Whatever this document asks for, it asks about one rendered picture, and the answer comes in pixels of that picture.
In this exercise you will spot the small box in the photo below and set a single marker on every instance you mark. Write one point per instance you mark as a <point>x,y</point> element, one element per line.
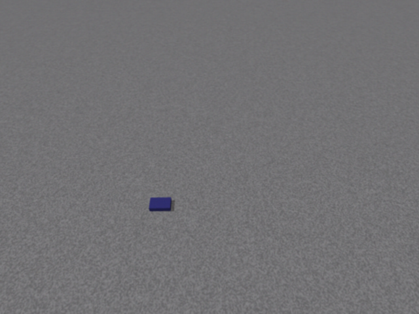
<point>160,204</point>

